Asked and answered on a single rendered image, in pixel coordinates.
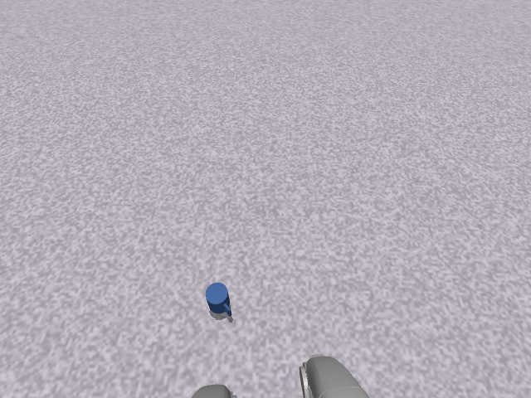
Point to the mug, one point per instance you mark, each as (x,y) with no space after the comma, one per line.
(218,298)

